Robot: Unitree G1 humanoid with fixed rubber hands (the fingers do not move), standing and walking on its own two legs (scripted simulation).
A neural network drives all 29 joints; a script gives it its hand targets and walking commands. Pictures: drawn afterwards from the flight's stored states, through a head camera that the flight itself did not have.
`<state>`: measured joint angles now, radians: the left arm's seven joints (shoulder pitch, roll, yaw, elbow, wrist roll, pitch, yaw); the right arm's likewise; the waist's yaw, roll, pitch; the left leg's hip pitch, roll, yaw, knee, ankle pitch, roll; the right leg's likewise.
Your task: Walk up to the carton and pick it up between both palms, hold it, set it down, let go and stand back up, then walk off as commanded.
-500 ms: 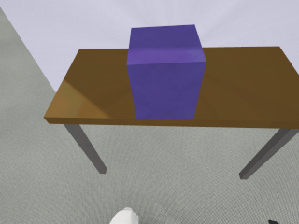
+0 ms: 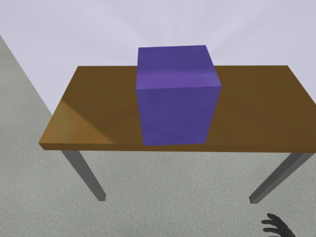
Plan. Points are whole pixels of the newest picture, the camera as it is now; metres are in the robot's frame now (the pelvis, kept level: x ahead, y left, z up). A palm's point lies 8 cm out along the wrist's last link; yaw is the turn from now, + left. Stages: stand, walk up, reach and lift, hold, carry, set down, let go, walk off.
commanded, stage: walk up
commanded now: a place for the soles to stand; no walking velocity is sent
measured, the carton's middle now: (173, 97) +0.52 -0.04 +0.05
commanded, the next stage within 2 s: none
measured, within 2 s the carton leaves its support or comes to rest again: neither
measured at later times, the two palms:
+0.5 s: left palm out of the picture +0.10 +0.33 -0.10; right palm out of the picture +0.08 -0.31 -0.10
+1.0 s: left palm out of the picture +0.13 +0.27 -0.08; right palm out of the picture +0.14 -0.39 -0.11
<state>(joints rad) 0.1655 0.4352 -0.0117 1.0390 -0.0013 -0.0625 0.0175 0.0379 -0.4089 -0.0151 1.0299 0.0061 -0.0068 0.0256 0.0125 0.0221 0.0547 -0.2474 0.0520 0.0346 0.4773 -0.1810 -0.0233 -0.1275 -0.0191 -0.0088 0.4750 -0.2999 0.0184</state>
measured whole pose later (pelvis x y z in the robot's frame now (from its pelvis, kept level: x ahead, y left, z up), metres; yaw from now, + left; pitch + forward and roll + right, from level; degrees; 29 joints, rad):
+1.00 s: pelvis +0.08 -0.06 +0.00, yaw -2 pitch -3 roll +0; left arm 0.27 0.42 0.06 0.93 0.02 -0.04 -0.02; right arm 0.23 -0.45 -0.06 0.97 -0.01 0.01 0.04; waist 0.03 0.05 0.08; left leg -0.41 0.02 -0.03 0.73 -0.30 -0.02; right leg -0.16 -0.02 -0.08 0.44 -0.23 -0.02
